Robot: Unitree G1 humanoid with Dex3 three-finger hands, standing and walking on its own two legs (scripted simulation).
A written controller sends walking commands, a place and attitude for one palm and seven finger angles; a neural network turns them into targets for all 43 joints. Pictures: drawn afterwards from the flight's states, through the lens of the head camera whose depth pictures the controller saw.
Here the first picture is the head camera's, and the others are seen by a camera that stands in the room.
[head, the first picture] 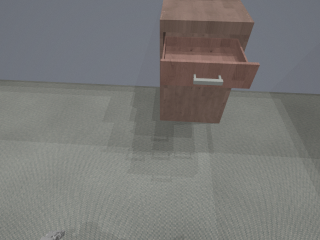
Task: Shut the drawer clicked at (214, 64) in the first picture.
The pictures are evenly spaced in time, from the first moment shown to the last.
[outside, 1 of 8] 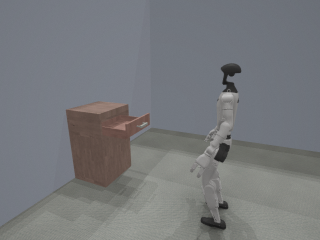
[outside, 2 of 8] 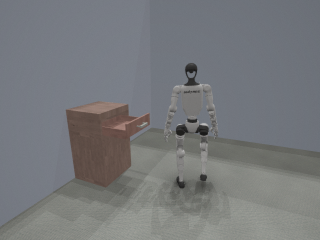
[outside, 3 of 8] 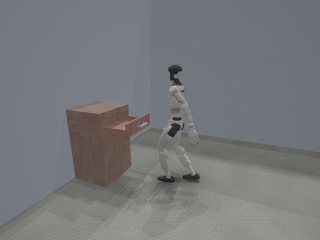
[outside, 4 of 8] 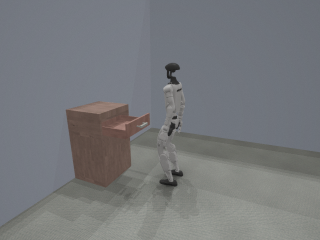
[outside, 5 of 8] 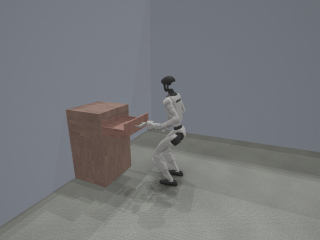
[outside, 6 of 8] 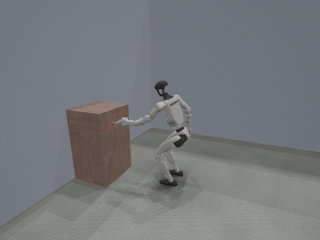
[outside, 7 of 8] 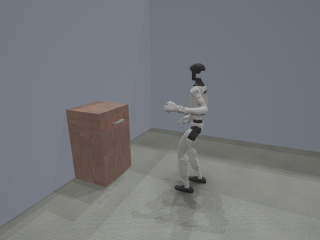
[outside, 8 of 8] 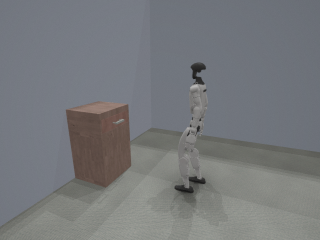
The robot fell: no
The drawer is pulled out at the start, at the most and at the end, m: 0.30 0.30 0.00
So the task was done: yes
